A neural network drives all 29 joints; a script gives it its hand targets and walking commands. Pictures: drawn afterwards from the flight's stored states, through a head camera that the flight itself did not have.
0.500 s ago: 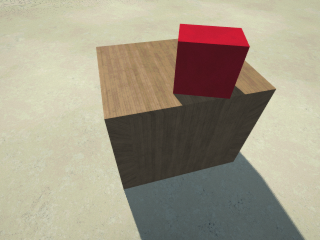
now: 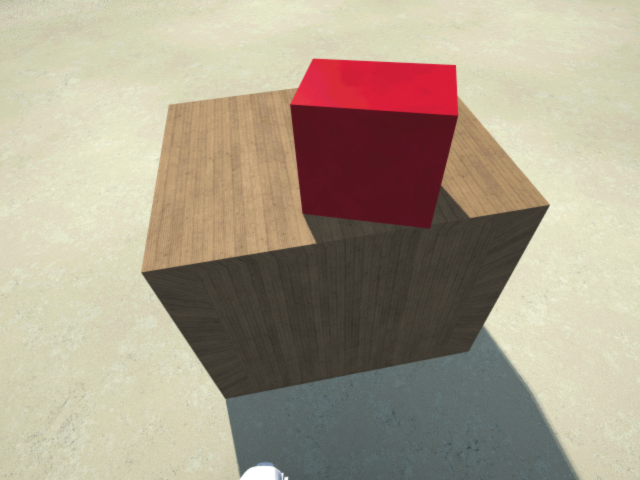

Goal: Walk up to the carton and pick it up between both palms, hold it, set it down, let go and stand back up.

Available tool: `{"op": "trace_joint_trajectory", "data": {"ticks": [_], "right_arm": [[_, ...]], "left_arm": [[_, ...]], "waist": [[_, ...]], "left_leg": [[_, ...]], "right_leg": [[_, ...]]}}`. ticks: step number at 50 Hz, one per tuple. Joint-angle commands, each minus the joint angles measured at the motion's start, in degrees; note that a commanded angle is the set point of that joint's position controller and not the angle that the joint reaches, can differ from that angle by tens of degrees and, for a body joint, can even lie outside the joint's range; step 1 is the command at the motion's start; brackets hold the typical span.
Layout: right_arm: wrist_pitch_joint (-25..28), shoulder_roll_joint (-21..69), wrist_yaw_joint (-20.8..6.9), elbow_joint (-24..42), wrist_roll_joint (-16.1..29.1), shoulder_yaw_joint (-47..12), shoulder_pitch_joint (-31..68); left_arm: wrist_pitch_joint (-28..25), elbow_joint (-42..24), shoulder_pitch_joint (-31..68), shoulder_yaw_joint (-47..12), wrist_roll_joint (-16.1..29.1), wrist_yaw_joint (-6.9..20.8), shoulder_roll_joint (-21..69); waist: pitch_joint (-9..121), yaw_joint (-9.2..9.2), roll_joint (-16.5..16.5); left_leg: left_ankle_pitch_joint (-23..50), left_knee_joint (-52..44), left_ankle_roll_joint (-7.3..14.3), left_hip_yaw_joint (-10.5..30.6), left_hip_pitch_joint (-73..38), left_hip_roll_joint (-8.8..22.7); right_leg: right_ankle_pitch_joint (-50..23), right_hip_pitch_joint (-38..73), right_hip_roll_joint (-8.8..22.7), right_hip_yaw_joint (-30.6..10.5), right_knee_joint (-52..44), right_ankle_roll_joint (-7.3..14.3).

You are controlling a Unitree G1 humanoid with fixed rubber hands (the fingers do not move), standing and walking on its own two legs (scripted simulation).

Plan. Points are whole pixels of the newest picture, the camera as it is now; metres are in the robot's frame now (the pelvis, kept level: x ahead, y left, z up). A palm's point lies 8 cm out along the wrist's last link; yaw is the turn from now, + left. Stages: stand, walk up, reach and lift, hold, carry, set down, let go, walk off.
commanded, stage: walk up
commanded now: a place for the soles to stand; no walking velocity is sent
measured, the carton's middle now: (372, 145) +0.70 -0.10 +0.03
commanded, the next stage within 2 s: none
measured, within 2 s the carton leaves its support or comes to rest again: neither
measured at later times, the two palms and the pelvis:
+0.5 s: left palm (170, 435) +0.23 +0.24 -0.11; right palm out of the picture +0.15 -0.40 -0.10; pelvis +0.12 -0.07 -0.01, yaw +0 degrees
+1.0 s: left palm (221, 413) +0.27 +0.17 -0.13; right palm (614, 336) +0.35 -0.46 -0.12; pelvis +0.26 -0.14 -0.03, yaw +5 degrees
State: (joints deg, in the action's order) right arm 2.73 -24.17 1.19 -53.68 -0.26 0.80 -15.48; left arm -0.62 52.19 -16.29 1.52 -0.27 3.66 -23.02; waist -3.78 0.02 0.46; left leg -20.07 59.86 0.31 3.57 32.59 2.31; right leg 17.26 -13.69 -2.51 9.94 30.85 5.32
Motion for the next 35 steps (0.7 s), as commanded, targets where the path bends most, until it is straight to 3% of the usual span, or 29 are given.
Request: {"op": "trace_joint_trajectory", "data": {"ticks": [1, 2, 4, 5, 6, 7, 10, 11, 12, 13, 14, 15, 16, 17, 18, 19, 20, 21, 23, 24, 25, 27, 28, 29, 30, 31, 32, 33, 35], "right_arm": [[-0.18, -11.60, 0.93, 2.74, 0.30, 3.57, -2.22], [-0.19, -10.91, 1.03, 4.56, -0.14, 3.57, -0.46], [0.00, -11.89, 1.32, 3.73, 0.59, 3.48, 0.44], [-0.21, -11.20, 1.40, 4.88, 0.38, 3.64, -0.32], [0.16, -11.30, 1.48, 4.46, 0.25, 3.38, 2.21], [0.41, -10.77, 1.59, 3.51, 0.47, 2.65, -1.81], [0.48, -9.29, 1.86, 5.02, 0.30, 2.42, -0.89], [0.85, -8.29, 2.03, 4.69, 0.28, 2.29, -3.31], [1.13, -10.14, 2.55, 2.43, 0.13, 3.26, -11.58], [1.31, -11.10, 3.34, -1.15, 0.90, 4.05, -21.01], [1.28, -14.76, 4.24, -1.64, 0.44, 6.03, -26.68], [1.11, -19.04, 4.68, -0.21, -0.19, 7.08, -24.22], [1.11, -18.91, 4.91, 2.68, 0.48, 6.67, -18.14], [1.68, -21.27, 5.37, 3.04, 1.12, 7.75, -11.27], [2.27, -20.57, 5.21, 4.23, 0.70, 7.10, -5.91], [2.79, -19.70, 4.89, 5.37, 0.13, 6.39, -1.11], [3.20, -18.70, 4.47, 6.39, -0.43, 5.92, 0.56], [3.55, -17.34, 3.85, 6.05, -0.39, 5.15, 1.25], [3.92, -19.12, 3.12, 5.78, -1.30, 5.81, -1.92], [3.90, -19.62, 2.32, 6.35, -1.63, 6.36, -1.21], [3.95, -21.36, 2.07, 6.24, -1.32, 6.79, -1.78], [3.92, -19.96, 1.95, 7.06, -1.59, 6.62, 1.31], [3.62, -20.41, 2.03, 7.78, -2.02, 7.08, 4.45], [2.58, -16.32, 2.23, 7.10, -2.76, 5.91, 2.17], [2.36, -8.93, 1.93, 7.66, -1.76, 3.65, -3.27], [1.97, -5.63, 2.17, 8.36, -1.69, 2.50, -3.76], [1.28, -9.65, 2.53, 7.90, -0.24, 3.92, -3.30], [1.43, -13.94, 2.75, 7.44, -0.52, 4.80, -1.28], [2.53, -15.84, 1.90, 4.87, -0.47, 5.03, -4.03]], "left_arm": [[-0.86, -9.00, -0.42, 7.25, -2.41, -1.04, -13.51], [-0.61, -9.40, -1.50, 7.03, -2.80, -1.03, -12.54], [-0.32, -8.44, -1.29, 7.11, -2.27, -1.24, -12.93], [-0.32, -9.80, -1.84, 7.09, -2.71, -1.30, -13.19], [-0.06, -9.33, -2.66, 7.05, -2.64, -1.52, -11.35], [-0.06, -9.19, -2.87, 6.81, -2.76, -1.41, -11.49], [0.37, -10.06, -1.67, 6.90, -2.95, -1.53, -12.14], [0.32, -10.99, 0.78, 6.97, -2.65, -1.63, -11.73], [0.56, -11.75, 4.00, 6.96, -2.68, -1.51, -12.42], [0.48, -13.70, 7.90, 6.49, -1.98, -1.79, -11.57], [0.49, -14.01, 5.98, 6.10, -2.66, -1.69, -9.02], [0.41, -14.62, 4.77, 5.96, -2.79, -1.13, -6.82], [0.72, -15.34, 6.28, 6.81, -3.38, -0.72, -11.56], [1.44, -14.08, 9.43, 7.77, -2.81, -0.51, -16.59], [1.88, -12.52, 7.54, 6.88, -1.87, -0.13, -15.08], [2.30, -11.07, 5.04, 6.97, -1.68, 0.59, -13.60], [2.32, -9.05, 1.27, 7.66, -1.47, 1.04, -14.37], [2.67, -8.32, -0.10, 7.63, -1.51, 1.48, -13.57], [3.04, -8.53, 1.12, 7.94, -1.27, 2.66, -12.53], [3.21, -8.44, 1.97, 7.73, -0.87, 2.98, -11.74], [3.14, -8.90, 1.90, 7.28, -0.87, 3.00, -11.11], [2.28, -8.28, 3.52, 7.48, -1.29, 2.64, -11.07], [1.72, -6.58, -2.26, 7.68, -0.94, 1.69, -10.73], [1.44, -2.92, -10.78, 8.45, -1.08, 0.60, -11.65], [0.39, -1.77, -13.34, 9.33, -2.23, -0.27, -15.94], [0.48, -3.96, -12.06, 8.83, -2.65, -0.70, -17.95], [0.34, -6.79, -7.19, 9.10, -2.03, -0.97, -20.78], [0.27, -8.54, -2.50, 8.73, -1.14, -1.06, -21.77], [-0.56, -9.38, -0.18, 8.01, -1.13, -0.87, -17.31]], "waist": [[-2.00, 2.36, -5.38], [-1.00, 3.70, -5.37], [-1.48, 4.42, -7.04], [-0.74, 4.32, -6.51], [-2.69, 5.77, -5.99], [1.20, 3.85, -6.18], [0.49, 3.52, -5.27], [0.81, 1.72, -8.40], [5.35, -2.72, -4.77], [6.86, -7.62, 4.11], [9.70, -10.73, 10.60], [8.51, -7.84, 12.68], [3.78, -4.35, 4.87], [-2.83, -4.83, -2.14], [-8.34, -0.96, -2.49], [-10.47, 1.89, -1.43], [-7.73, 2.99, -0.46], [-9.68, 3.57, 2.19], [-5.54, 1.75, 7.38], [-5.38, 2.20, 13.29], [-2.81, 1.16, 12.66], [-3.88, 2.07, 10.96], [1.88, 6.05, 8.15], [7.61, 8.54, -2.59], [7.08, 9.68, -21.08], [5.18, 9.04, -26.17], [2.03, 6.60, -21.90], [-1.41, 4.69, -14.40], [-2.53, 1.53, -8.82]], "left_leg": [[5.35, -7.43, 1.07, -3.25, 7.33, 0.05], [3.56, -8.79, 1.26, -2.76, 8.04, 0.46], [3.95, -12.05, 1.47, -2.85, 7.37, 0.29], [3.12, -12.85, 1.70, -2.54, 7.39, 1.47], [2.42, -13.93, 2.04, -4.81, 9.69, 0.94], [2.51, -13.82, 2.49, -4.59, 7.97, -0.47], [4.24, -20.90, 2.17, -10.67, 1.53, -0.32], [6.07, -24.35, 2.04, -13.32, -3.61, -1.07], [10.20, -28.77, 3.37, -12.77, -16.12, -1.82], [13.94, -36.00, 5.76, -11.32, -28.69, -1.79], [12.69, -35.38, 11.57, 5.96, -42.73, 6.79], [4.67, -36.09, 17.54, 30.18, -44.54, 18.17], [-12.55, -42.14, 20.07, 38.91, -37.23, 24.47], [-19.73, -46.22, 23.28, 40.63, -25.47, 29.49], [-16.94, -48.79, 20.44, 31.47, -17.16, 28.07], [-15.07, -48.83, 15.74, 22.17, -8.94, 22.76], [-10.66, -47.14, 13.56, 15.96, -5.68, 19.99], [-8.90, -45.31, 11.56, 7.00, -2.35, 14.16], [-8.70, -42.87, 9.36, 1.46, -3.08, 9.73], [-13.20, -43.62, 8.77, 1.81, -3.12, 9.35], [-13.97, -42.21, 8.94, 0.25, -4.55, 9.69], [-12.24, -38.51, 9.32, 1.81, -2.06, 10.98], [-10.98, -30.41, 9.31, 1.47, -2.17, 10.78], [-8.90, -12.86, 8.47, 0.61, -3.01, 7.93], [-11.69, 4.77, 5.09, -3.56, 2.73, 0.22], [-18.49, 15.36, 3.31, -1.47, 11.32, -5.89], [-13.51, 14.62, 2.27, 0.00, 13.11, -4.99], [-10.80, 17.63, 1.62, 2.30, 12.06, -4.63], [-5.85, 10.76, 1.45, 0.27, 9.60, 0.18]], "right_leg": [[-12.93, 10.85, 13.90, -14.92, -16.92, -5.81], [-11.78, 12.91, 15.16, -16.59, -15.83, -3.84], [-17.21, 16.44, 13.99, -15.89, -15.05, -6.49], [-14.74, 15.36, 16.30, -16.45, -13.79, -4.36], [-20.65, 19.36, 15.51, -16.97, -13.70, -5.46], [-27.94, 19.66, 14.49, -15.39, -11.31, -6.64], [-37.89, 19.47, 12.16, -10.14, -5.17, -5.84], [-44.42, 14.64, 11.04, -6.92, -0.64, -5.74], [-47.12, 11.20, 10.51, -6.91, 7.80, -5.70], [-39.53, 1.42, 7.71, -4.32, 22.08, -8.73], [-12.06, -13.99, 2.41, -5.63, 36.90, -10.34], [16.57, -27.84, -1.00, -10.21, 47.16, -11.21], [17.55, -32.84, 3.90, -17.41, 48.21, -9.44], [18.53, -33.19, 6.59, -20.92, 54.02, -10.31], [11.54, -30.47, 7.50, -21.46, 53.24, -8.80], [6.82, -24.11, 9.23, -20.69, 45.71, -6.81], [4.99, -18.09, 8.40, -19.16, 45.67, -6.90], [0.86, -16.35, 7.96, -16.12, 39.42, -6.18], [1.82, -11.18, 7.54, -11.81, 27.81, -6.49], [3.24, -10.33, 8.06, -10.39, 25.29, -6.21], [3.45, -9.63, 8.40, -8.99, 19.33, -6.28], [4.59, -2.88, 8.34, -8.50, 13.37, -4.25], [1.85, 5.03, 8.41, -5.51, 8.79, -3.98], [7.06, 11.90, 6.35, -8.75, 3.72, -4.44], [9.97, 14.33, 8.72, -16.03, -3.62, -5.30], [25.28, 8.24, 15.68, -31.99, -8.94, -3.56], [35.26, 3.34, 20.22, -41.89, -19.16, -1.62], [34.64, -0.63, 21.99, -48.86, -22.58, 3.04], [19.31, 1.92, 19.43, -36.71, -13.27, 5.31]]}}
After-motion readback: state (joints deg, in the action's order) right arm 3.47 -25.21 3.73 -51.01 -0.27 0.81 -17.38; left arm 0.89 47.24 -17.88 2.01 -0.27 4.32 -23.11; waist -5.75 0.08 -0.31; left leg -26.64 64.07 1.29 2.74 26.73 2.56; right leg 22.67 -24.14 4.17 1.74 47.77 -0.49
